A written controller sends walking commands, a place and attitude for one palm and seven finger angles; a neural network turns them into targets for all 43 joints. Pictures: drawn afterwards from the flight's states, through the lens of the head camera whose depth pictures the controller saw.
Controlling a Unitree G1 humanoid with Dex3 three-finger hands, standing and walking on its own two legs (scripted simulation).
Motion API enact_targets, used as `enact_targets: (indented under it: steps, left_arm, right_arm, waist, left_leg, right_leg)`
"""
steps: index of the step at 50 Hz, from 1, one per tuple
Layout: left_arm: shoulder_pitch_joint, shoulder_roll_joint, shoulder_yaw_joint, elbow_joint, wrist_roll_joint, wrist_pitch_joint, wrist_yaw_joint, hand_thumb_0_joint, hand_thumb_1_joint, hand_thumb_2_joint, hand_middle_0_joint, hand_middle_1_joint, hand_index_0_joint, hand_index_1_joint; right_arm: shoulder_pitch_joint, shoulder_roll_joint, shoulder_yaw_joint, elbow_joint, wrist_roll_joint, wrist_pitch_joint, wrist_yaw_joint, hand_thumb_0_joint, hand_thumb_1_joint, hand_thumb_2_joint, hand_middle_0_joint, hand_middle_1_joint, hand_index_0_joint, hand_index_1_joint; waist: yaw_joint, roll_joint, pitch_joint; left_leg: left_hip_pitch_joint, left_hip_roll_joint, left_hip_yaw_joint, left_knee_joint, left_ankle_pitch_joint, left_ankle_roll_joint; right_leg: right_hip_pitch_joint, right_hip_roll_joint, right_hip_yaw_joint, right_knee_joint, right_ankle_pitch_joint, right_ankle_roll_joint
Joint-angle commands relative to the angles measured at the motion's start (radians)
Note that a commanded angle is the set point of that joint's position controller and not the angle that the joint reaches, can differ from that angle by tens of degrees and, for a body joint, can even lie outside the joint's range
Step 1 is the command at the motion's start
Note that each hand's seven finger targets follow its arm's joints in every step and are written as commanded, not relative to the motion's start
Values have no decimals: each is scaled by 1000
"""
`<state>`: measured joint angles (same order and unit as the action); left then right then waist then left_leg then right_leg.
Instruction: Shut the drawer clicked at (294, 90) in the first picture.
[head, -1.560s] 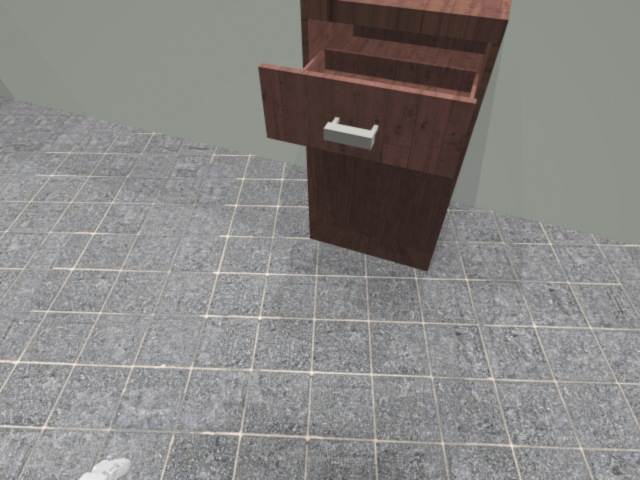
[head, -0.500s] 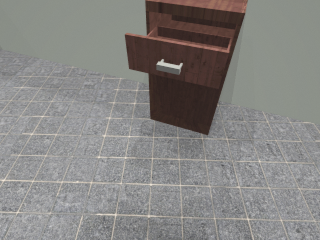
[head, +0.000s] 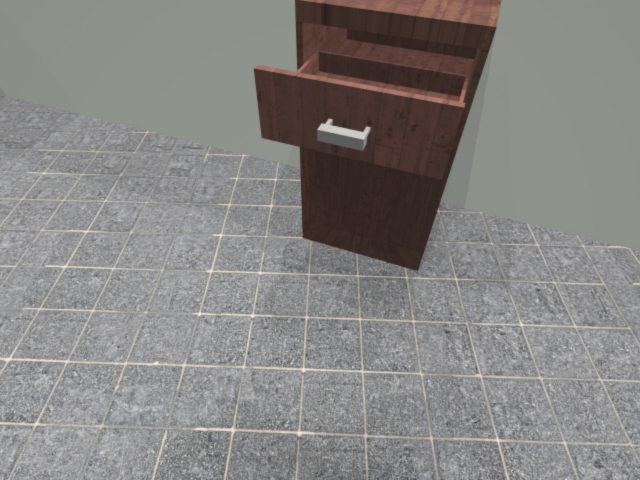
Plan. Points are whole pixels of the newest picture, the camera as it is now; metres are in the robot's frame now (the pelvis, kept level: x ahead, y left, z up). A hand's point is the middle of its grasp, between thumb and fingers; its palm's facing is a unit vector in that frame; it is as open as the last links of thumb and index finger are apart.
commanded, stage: turn to face it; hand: left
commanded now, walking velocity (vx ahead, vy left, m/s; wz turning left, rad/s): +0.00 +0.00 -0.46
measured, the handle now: (345, 131) +0.81 -0.01 +0.00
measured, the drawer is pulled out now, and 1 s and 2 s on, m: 0.30 0.30 0.30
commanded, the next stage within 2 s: take the last steps up to it in 0.62 s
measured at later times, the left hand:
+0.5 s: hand out of the picture +0.05 +0.20 -0.18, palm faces -0.12 -0.97 -0.22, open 7.4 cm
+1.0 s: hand out of the picture +0.05 +0.17 -0.17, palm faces -0.24 -0.95 -0.20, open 7.4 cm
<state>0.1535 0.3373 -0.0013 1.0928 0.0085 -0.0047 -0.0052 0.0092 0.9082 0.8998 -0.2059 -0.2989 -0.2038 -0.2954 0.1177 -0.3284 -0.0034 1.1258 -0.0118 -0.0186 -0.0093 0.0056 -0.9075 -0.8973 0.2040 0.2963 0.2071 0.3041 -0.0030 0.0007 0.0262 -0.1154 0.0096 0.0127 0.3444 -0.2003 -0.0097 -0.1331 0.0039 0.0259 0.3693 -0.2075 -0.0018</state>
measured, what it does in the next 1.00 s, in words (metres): steps on the spot, turning right: right foot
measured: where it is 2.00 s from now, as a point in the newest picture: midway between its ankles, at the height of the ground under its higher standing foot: outside the picture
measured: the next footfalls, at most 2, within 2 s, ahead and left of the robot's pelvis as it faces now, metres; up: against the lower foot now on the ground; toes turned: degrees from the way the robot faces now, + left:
right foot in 0.88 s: -0.06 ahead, -0.10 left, +0.00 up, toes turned -22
left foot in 1.30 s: +0.21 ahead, +0.10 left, +0.00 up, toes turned -10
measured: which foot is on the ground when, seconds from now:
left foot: down 0.00-0.90, up 0.92-1.00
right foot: down 0.00-0.56, up 0.58-0.86, down 0.88-1.00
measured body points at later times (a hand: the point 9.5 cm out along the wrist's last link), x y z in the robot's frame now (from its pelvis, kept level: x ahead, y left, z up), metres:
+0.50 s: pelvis -0.03 +0.01 -0.02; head +0.00 +0.01 +0.43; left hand +0.05 +0.25 -0.17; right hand -0.02 -0.25 -0.16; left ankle -0.02 +0.13 -0.74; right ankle +0.00 -0.12 -0.75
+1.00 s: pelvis -0.03 +0.01 -0.01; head -0.04 +0.00 +0.44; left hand +0.06 +0.22 -0.16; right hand -0.12 -0.21 -0.17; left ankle -0.01 +0.12 -0.70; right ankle -0.10 -0.08 -0.75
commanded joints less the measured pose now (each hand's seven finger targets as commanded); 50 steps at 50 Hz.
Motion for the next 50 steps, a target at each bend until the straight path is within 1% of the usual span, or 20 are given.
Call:
enact_targets:
  steps: [1, 6, 13, 20, 23, 25, 26, 27, 28, 31, 34, 37, 40, 42, 43, 44, 45, 46, 47, 50]
  left_arm:
    - [-31, 208, 42, -63, 3, -26, 16, 0, 900, 900, -200, -300, -200, -300]
    - [22, 115, 36, -73, 3, 8, 19, 0, 900, 900, -200, -300, -200, -300]
    - [65, 97, 52, -136, 11, 29, 15, 0, 900, 900, -200, -300, -200, -300]
    - [109, 129, 85, -179, 14, 31, 29, 0, 900, 900, -200, -300, -200, -300]
    - [72, 99, 94, -198, 15, 30, 35, 0, 900, 900, -200, -300, -200, -300]
    - [50, 74, 92, -207, 10, 33, 32, 0, 900, 900, -200, -300, -200, -300]
    - [50, 40, 87, -216, 4, 36, 29, 0, 900, 900, -200, -300, -200, -300]
    - [42, -7, 78, -231, 2, 38, 19, 0, 900, 900, -200, -300, -200, -300]
    - [31, -31, 80, -241, 5, 37, 18, 0, 900, 900, -200, -300, -200, -300]
    - [101, -14, 97, -189, 22, 55, 9, 0, 900, 900, -200, -300, -200, -300]
    - [102, -66, 82, -177, 17, 54, 2, 0, 900, 900, -200, -300, -200, -300]
    - [76, -89, 67, -181, 14, 47, 3, 0, 900, 900, -200, -300, -200, -300]
    - [81, -102, 61, -178, 17, 32, -6, 0, 900, 900, -200, -300, -200, -300]
    - [151, -101, 61, -146, 21, 16, -7, 0, 900, 900, -200, -300, -200, -300]
    - [214, -84, 67, -118, 23, 4, -3, 0, 900, 900, -200, -300, -200, -300]
    - [288, -10, 79, -92, 28, -10, 9, 0, 900, 900, -200, -300, -200, -300]
    - [364, 56, 88, -73, 16, -14, 20, 0, 900, 900, -200, -300, -200, -300]
    - [359, 44, 83, -74, 13, -17, 26, 0, 900, 900, -200, -300, -200, -300]
    - [319, 23, 88, -78, 12, -26, 31, 0, 900, 900, -200, -300, -200, -300]
    - [245, -47, 69, -94, 13, -49, 30, 0, 900, 900, -200, -300, -200, -300]
  right_arm:
    - [-33, -212, -40, -62, 2, -23, -13, 0, -900, -900, 200, 300, 200, 300]
    - [28, -112, -35, -74, 1, -3, -20, 0, -900, -900, 200, 300, 200, 300]
    - [45, -105, -63, -142, 0, 19, -24, 0, -900, -900, 200, 300, 200, 300]
    - [68, -22, -69, -183, 6, 26, -21, 0, -900, -900, 200, 300, 200, 300]
    - [127, 4, -68, -174, 13, 15, -25, 0, -900, -900, 200, 300, 200, 300]
    - [196, 18, -68, -148, 14, 5, -29, 0, -900, -900, 200, 300, 200, 300]
    - [218, -4, -73, -144, 9, -2, -35, 0, -900, -900, 200, 300, 200, 300]
    - [220, -61, -86, -154, 1, -5, -36, 0, -900, -900, 200, 300, 200, 300]
    - [203, -90, -91, -175, -7, -3, -36, 0, -900, -900, 200, 300, 200, 300]
    - [86, -22, -72, -201, -9, -7, -37, 0, -900, -900, 200, 300, 200, 300]
    - [121, -3, -68, -179, -13, -9, -39, 0, -900, -900, 200, 300, 200, 300]
    - [204, -10, -73, -140, -17, -7, -37, 0, -900, -900, 200, 300, 200, 300]
    - [248, -36, -82, -115, -21, -5, -28, 0, -900, -900, 200, 300, 200, 300]
    - [240, -28, -82, -104, -16, -2, -18, 0, -900, -900, 200, 300, 200, 300]
    - [230, 2, -78, -102, -11, -2, -13, 0, -900, -900, 200, 300, 200, 300]
    - [214, 65, -63, -124, 0, -4, -6, 0, -900, -900, 200, 300, 200, 300]
    - [110, 75, -54, -174, -10, -7, 4, 0, -900, -900, 200, 300, 200, 300]
    - [80, 50, -65, -184, -19, -7, 10, 0, -900, -900, 200, 300, 200, 300]
    - [89, 53, -70, -175, -18, -3, 16, 0, -900, -900, 200, 300, 200, 300]
    - [144, 75, -72, -135, -20, -4, 26, 0, -900, -900, 200, 300, 200, 300]
  waist:
    - [0, -1, -63]
    - [-4, 0, -48]
    - [3, 13, -24]
    - [25, -199, -22]
    - [-6, -181, -73]
    - [-34, -137, -107]
    - [-42, -45, -102]
    - [-43, 154, -75]
    - [-39, 251, -30]
    - [27, 113, 29]
    - [15, 134, 25]
    - [-23, 166, -7]
    - [-35, 169, -18]
    - [2, 95, -24]
    - [30, 29, -24]
    - [63, -195, -14]
    - [112, -314, 51]
    - [93, -183, 100]
    - [71, -230, 100]
    - [7, -135, 147]
  left_leg:
    - [40, 121, -84, -40, 174, 31]
    - [38, 132, -29, 25, 166, 15]
    - [-25, 162, -10, 83, 40, 29]
    - [-231, 28, 20, 395, -269, -15]
    - [-198, 38, -15, 324, -245, -7]
    - [-30, 28, -3, 140, -107, -2]
    - [59, 90, -63, 58, -105, 21]
    - [85, 242, -245, -49, -113, 79]
    - [-15, 389, -353, -143, -82, 154]
    - [-187, 317, -184, -138, -84, 170]
    - [-95, 257, -49, -72, 131, 154]
    - [-7, 281, -35, -37, 206, 168]
    - [-30, 304, -79, -62, -81, 167]
    - [-137, 266, -51, 10, -252, 124]
    - [-234, 216, 8, 111, -316, 83]
    - [-442, 112, 133, 349, -374, 25]
    - [-594, 50, 133, 543, -433, 3]
    - [-621, 76, 43, 632, -351, 12]
    - [-612, 93, 36, 674, -283, 17]
    - [-560, 115, 31, 710, -111, 1]
  right_leg:
    - [-20, -112, 114, -41, 210, -38]
    - [-85, -100, 136, 32, 267, -31]
    - [-177, -63, 162, 133, 208, -33]
    - [-122, -226, 478, -60, 145, -173]
    - [-98, -212, 437, -3, 241, -177]
    - [-185, -147, 371, 50, 174, -123]
    - [-296, -77, 307, 115, 65, -84]
    - [-405, 47, 165, 278, -100, -27]
    - [-426, 67, 45, 476, -283, 10]
    - [-364, -1, 55, 734, -202, 23]
    - [-366, -19, -14, 635, -186, 34]
    - [-312, -30, -67, 446, -230, 27]
    - [-216, -19, -97, 295, -251, 2]
    - [-42, 2, -119, 105, -133, -13]
    - [76, -32, -74, 12, -117, -30]
    - [208, -213, 178, -102, -273, -92]
    - [165, -374, 442, -224, -344, -188]
    - [105, -389, 408, -245, -387, -217]
    - [71, -352, 387, -253, -421, -206]
    - [-18, -291, 211, -225, -202, -183]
